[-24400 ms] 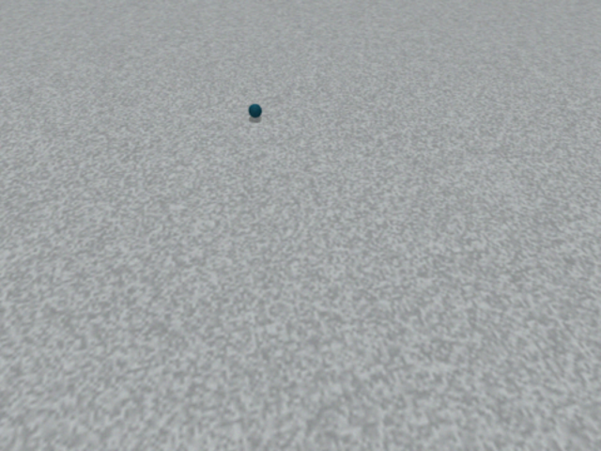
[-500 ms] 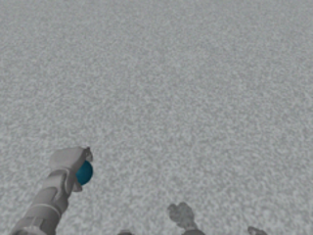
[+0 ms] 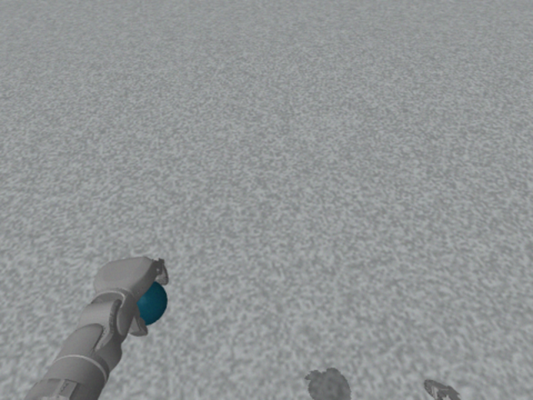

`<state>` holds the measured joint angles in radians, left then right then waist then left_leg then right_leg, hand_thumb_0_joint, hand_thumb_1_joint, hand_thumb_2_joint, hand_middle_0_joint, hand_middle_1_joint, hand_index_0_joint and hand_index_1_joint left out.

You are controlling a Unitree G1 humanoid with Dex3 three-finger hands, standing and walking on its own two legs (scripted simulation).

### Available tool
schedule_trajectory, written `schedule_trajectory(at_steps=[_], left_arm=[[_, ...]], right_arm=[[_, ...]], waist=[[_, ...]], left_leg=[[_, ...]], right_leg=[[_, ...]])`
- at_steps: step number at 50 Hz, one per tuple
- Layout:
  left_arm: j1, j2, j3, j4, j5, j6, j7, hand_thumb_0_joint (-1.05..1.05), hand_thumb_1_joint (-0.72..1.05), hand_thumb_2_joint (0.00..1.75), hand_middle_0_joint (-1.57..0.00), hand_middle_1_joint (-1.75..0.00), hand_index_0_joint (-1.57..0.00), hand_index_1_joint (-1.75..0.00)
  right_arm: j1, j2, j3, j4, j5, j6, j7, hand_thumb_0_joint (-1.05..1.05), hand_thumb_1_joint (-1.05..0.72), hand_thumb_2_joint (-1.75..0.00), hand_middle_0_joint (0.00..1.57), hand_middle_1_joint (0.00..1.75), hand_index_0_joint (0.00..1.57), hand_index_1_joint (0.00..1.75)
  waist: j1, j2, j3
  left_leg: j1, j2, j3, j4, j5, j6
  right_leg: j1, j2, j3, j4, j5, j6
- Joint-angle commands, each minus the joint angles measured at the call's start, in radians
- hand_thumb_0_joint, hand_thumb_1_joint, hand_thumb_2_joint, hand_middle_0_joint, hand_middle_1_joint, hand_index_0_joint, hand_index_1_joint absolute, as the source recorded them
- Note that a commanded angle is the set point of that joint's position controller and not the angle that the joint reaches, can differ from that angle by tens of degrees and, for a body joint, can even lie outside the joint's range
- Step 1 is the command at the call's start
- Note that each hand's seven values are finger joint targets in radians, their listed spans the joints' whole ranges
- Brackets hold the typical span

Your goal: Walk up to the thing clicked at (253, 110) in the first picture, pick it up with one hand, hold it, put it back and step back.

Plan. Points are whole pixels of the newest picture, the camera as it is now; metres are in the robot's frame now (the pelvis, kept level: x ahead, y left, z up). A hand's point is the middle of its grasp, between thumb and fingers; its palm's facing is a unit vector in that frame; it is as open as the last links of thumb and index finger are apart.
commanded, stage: hold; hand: left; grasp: from above
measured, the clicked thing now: (144, 302) +0.33 +0.22 -0.08
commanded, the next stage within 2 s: crouch in 1.56 s
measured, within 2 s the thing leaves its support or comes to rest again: neither
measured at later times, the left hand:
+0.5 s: hand (135, 304) +0.30 +0.21 -0.03, palm faces -0.44 -0.06 -0.89, open 9.9 cm
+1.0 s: hand (132, 308) +0.29 +0.21 -0.01, palm faces -0.43 -0.06 -0.90, open 10.0 cm
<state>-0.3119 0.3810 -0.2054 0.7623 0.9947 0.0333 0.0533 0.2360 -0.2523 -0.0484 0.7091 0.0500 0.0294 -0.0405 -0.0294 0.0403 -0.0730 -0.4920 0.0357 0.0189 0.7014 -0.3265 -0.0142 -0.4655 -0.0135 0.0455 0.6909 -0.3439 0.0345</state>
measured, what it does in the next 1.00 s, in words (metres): stands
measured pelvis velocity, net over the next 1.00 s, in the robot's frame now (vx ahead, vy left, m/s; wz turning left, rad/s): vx -0.01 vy -0.01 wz -0.01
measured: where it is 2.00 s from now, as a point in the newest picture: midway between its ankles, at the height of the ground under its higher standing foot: outside the picture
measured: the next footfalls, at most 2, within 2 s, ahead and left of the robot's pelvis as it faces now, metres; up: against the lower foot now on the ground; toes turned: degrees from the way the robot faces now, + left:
none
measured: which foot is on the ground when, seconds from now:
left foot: down 0.00-1.00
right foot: down 0.00-1.00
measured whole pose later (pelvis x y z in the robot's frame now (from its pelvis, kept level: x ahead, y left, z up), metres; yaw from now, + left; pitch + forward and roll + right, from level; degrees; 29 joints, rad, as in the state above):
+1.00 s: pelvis -0.01 -0.01 +0.02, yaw +0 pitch +1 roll +0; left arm -0.23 0.39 -0.22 0.58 0.98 0.04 -0.06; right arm 0.19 -0.26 -0.03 0.66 0.07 0.07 -0.05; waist 0.01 0.06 -0.02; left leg -0.29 0.03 0.03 0.51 -0.23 -0.02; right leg -0.28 -0.02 0.05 0.53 -0.27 0.03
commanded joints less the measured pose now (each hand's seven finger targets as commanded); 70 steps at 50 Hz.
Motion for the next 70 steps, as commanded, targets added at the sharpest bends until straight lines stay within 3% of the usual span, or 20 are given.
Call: schedule_trajectory(at_steps=[1, 6, 7, 10, 20, 23, 25, 28, 31, 33, 40, 42, 44, 54, 60, 65, 67, 70], left_arm=[[-0.301, 0.206, 0.083, -0.207, -0.002, -0.007, 0.024, 0.00, 0.65, 0.75, -0.95, -0.79, -0.99, -0.74], [-0.293, 0.215, 0.091, -0.242, 0.002, -0.005, 0.010, 0.00, 0.66, 0.76, -0.94, -0.82, -0.99, -0.76], [-0.305, 0.200, 0.077, -0.257, 0.004, -0.004, 0.005, 0.00, 0.66, 0.76, -0.94, -0.81, -0.99, -0.76], [-0.285, 0.217, 0.093, -0.259, 0.000, -0.003, -0.001, 0.00, 0.67, 0.77, -0.96, -0.80, -1.01, -0.75], [-0.274, 0.208, 0.081, -0.299, -0.009, -0.002, -0.026, 0.00, 0.68, 0.79, -0.96, -0.83, -1.00, -0.78], [-0.273, 0.201, 0.073, -0.315, -0.002, -0.002, -0.032, 0.00, 0.64, 0.76, -0.92, -0.83, -0.97, -0.78], [-0.271, 0.229, 0.103, -0.309, -0.008, 0.001, -0.027, 0.00, 0.64, 0.78, -0.93, -0.82, -0.97, -0.77], [-0.284, 0.206, 0.076, -0.319, -0.002, -0.001, -0.033, 0.00, 0.64, 0.80, -0.92, -0.85, -0.97, -0.80], [-0.256, 0.219, 0.095, -0.323, -0.011, 0.000, -0.035, 0.00, 0.63, 0.80, -0.92, -0.83, -0.96, -0.79], [-0.274, 0.207, 0.077, -0.335, -0.008, 0.000, -0.043, 0.00, 0.62, 0.80, -0.92, -0.83, -0.96, -0.79], [-0.224, 0.221, 0.102, -0.322, -0.014, -0.002, -0.055, 0.00, 0.63, 0.80, -0.93, -0.83, -0.97, -0.79], [-0.253, 0.204, 0.077, -0.357, -0.012, -0.006, -0.062, 0.00, 0.58, 0.79, -0.88, -0.84, -0.93, -0.80], [-0.236, 0.219, 0.094, -0.361, -0.007, -0.005, -0.065, 0.00, 0.57, 0.78, -0.88, -0.83, -0.92, -0.78], [-0.238, 0.227, 0.097, -0.391, -0.014, -0.008, -0.084, 0.00, 0.59, 0.77, -0.89, -0.83, -0.93, -0.79], [-0.215, 0.206, 0.082, -0.387, -0.015, -0.017, -0.081, 0.00, 0.57, 0.78, -0.89, -0.83, -0.93, -0.79], [-0.264, 0.237, 0.112, -0.393, -0.008, -0.022, -0.061, 0.00, 0.55, 0.79, -0.88, -0.83, -0.92, -0.79], [-0.239, 0.205, 0.085, -0.376, -0.011, -0.016, -0.061, 0.00, 0.57, 0.79, -0.88, -0.85, -0.92, -0.81], [-0.239, 0.210, 0.086, -0.365, -0.005, -0.012, -0.061, 0.00, 0.54, 0.79, -0.86, -0.84, -0.90, -0.80]], right_arm=[[-0.037, -0.138, -0.043, -0.128, 0.000, -0.032, -0.008, 0.00, -0.90, -0.90, 0.20, 0.30, 0.20, 0.30], [-0.049, -0.135, -0.042, -0.132, 0.001, -0.025, -0.008, 0.00, -0.90, -0.90, 0.20, 0.30, 0.20, 0.30], [-0.045, -0.136, -0.042, -0.136, 0.002, -0.024, -0.008, 0.00, -0.90, -0.90, 0.20, 0.30, 0.20, 0.30], [-0.056, -0.138, -0.043, -0.138, 0.004, -0.021, -0.009, 0.00, -0.90, -0.90, 0.20, 0.30, 0.20, 0.30], [-0.092, -0.133, -0.031, -0.170, 0.010, -0.011, -0.010, 0.00, -0.90, -0.90, 0.20, 0.30, 0.20, 0.30], [-0.093, -0.130, -0.031, -0.167, 0.010, -0.009, -0.010, 0.00, -0.90, -0.90, 0.20, 0.30, 0.20, 0.30], [-0.098, -0.134, -0.029, -0.169, 0.012, -0.007, -0.012, 0.00, -0.90, -0.90, 0.20, 0.30, 0.20, 0.30], [-0.112, -0.127, -0.028, -0.174, 0.014, -0.006, -0.012, 0.00, -0.90, -0.90, 0.20, 0.30, 0.20, 0.30], [-0.112, -0.131, -0.029, -0.174, 0.014, -0.006, -0.014, 0.00, -0.90, -0.90, 0.20, 0.30, 0.20, 0.30], [-0.110, -0.128, -0.026, -0.172, 0.013, -0.007, -0.015, 0.00, -0.90, -0.90, 0.20, 0.30, 0.20, 0.30], [-0.131, -0.124, -0.022, -0.182, 0.018, -0.006, -0.018, 0.00, -0.90, -0.90, 0.20, 0.30, 0.20, 0.30], [-0.137, -0.122, -0.021, -0.185, 0.019, -0.005, -0.018, 0.00, -0.90, -0.90, 0.20, 0.30, 0.20, 0.30], [-0.137, -0.125, -0.022, -0.188, 0.018, -0.005, -0.020, 0.00, -0.90, -0.90, 0.20, 0.30, 0.20, 0.30], [-0.157, -0.118, -0.014, -0.196, 0.020, -0.001, -0.022, 0.00, -0.90, -0.90, 0.20, 0.30, 0.20, 0.30], [-0.159, -0.117, -0.014, -0.200, 0.023, 0.002, -0.024, 0.00, -0.91, -0.90, 0.20, 0.30, 0.20, 0.30], [-0.149, -0.120, -0.017, -0.189, 0.020, 0.005, -0.025, 0.00, -0.90, -0.90, 0.20, 0.30, 0.20, 0.30], [-0.152, -0.117, -0.015, -0.187, 0.020, 0.004, -0.024, 0.00, -0.90, -0.90, 0.20, 0.30, 0.20, 0.30], [-0.149, -0.117, -0.019, -0.184, 0.021, 0.005, -0.024, 0.00, -0.90, -0.90, 0.20, 0.30, 0.20, 0.30]], waist=[[0.004, -0.020, -0.248], [0.014, -0.025, -0.258], [0.004, -0.026, -0.265], [0.017, -0.035, -0.266], [0.024, -0.033, -0.206], [0.025, -0.031, -0.223], [0.033, -0.019, -0.208], [0.029, -0.020, -0.202], [0.033, -0.025, -0.208], [0.024, -0.024, -0.210], [0.045, -0.031, -0.169], [0.035, -0.036, -0.185], [0.038, -0.028, -0.181], [0.043, -0.031, -0.163], [0.042, -0.034, -0.160], [0.040, -0.010, -0.183], [0.038, -0.022, -0.175], [0.039, -0.019, -0.174]], left_leg=[[0.194, -0.042, 0.005, -0.101, 0.251, 0.016], [0.227, -0.045, 0.012, -0.110, 0.294, 0.019], [0.236, -0.045, 0.014, -0.109, 0.300, 0.020], [0.252, -0.047, 0.021, -0.120, 0.314, 0.023], [0.266, -0.045, 0.022, -0.178, 0.239, 0.026], [0.287, -0.045, 0.024, -0.183, 0.259, 0.026], [0.282, -0.043, 0.023, -0.193, 0.257, 0.023], [0.293, -0.045, 0.024, -0.202, 0.246, 0.024], [0.305, -0.046, 0.027, -0.206, 0.257, 0.026], [0.317, -0.042, 0.024, -0.209, 0.273, 0.025], [0.313, -0.045, 0.029, -0.235, 0.240, 0.026], [0.330, -0.045, 0.029, -0.237, 0.256, 0.026], [0.335, -0.045, 0.030, -0.241, 0.255, 0.027], [0.347, -0.050, 0.035, -0.257, 0.232, 0.031], [0.356, -0.046, 0.032, -0.265, 0.247, 0.029], [0.373, -0.046, 0.033, -0.267, 0.248, 0.027], [0.369, -0.047, 0.033, -0.267, 0.251, 0.027], [0.365, -0.046, 0.032, -0.266, 0.270, 0.025]], right_leg=[[0.083, 0.054, -0.030, -0.113, 0.234, -0.035], [0.114, 0.051, -0.027, -0.122, 0.284, -0.030], [0.118, 0.049, -0.025, -0.122, 0.292, -0.030], [0.137, 0.047, -0.027, -0.133, 0.309, -0.027], [0.144, 0.047, -0.029, -0.187, 0.223, -0.031], [0.162, 0.045, -0.028, -0.190, 0.241, -0.030], [0.167, 0.047, -0.031, -0.197, 0.233, -0.032], [0.164, 0.045, -0.029, -0.206, 0.225, -0.031], [0.181, 0.044, -0.028, -0.214, 0.237, -0.029], [0.179, 0.045, -0.029, -0.214, 0.252, -0.030], [0.194, 0.043, -0.030, -0.242, 0.214, -0.031], [0.195, 0.043, -0.029, -0.239, 0.229, -0.031], [0.196, 0.042, -0.029, -0.244, 0.229, -0.032], [0.206, 0.036, -0.025, -0.273, 0.209, -0.028], [0.207, 0.040, -0.028, -0.269, 0.220, -0.032], [0.216, 0.040, -0.027, -0.274, 0.219, -0.033], [0.214, 0.040, -0.030, -0.275, 0.221, -0.032], [0.214, 0.040, -0.033, -0.272, 0.238, -0.034]])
